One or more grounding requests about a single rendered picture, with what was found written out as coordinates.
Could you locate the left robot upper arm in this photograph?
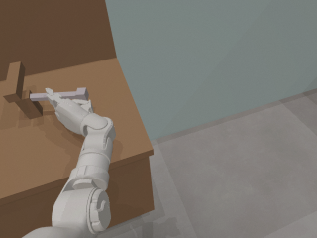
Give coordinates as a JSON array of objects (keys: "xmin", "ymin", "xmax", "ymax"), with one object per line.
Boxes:
[{"xmin": 22, "ymin": 187, "xmax": 111, "ymax": 238}]

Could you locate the counter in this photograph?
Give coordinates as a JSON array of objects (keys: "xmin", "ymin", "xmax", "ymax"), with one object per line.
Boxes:
[{"xmin": 0, "ymin": 0, "xmax": 155, "ymax": 238}]

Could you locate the robot left hand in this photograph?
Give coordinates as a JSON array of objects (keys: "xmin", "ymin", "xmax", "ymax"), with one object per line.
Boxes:
[{"xmin": 45, "ymin": 88, "xmax": 94, "ymax": 135}]

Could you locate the tap lever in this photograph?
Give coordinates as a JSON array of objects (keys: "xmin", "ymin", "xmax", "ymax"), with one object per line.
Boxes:
[{"xmin": 30, "ymin": 87, "xmax": 89, "ymax": 101}]

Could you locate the left robot forearm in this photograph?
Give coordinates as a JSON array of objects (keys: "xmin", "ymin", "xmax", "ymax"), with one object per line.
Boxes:
[{"xmin": 52, "ymin": 113, "xmax": 116, "ymax": 226}]

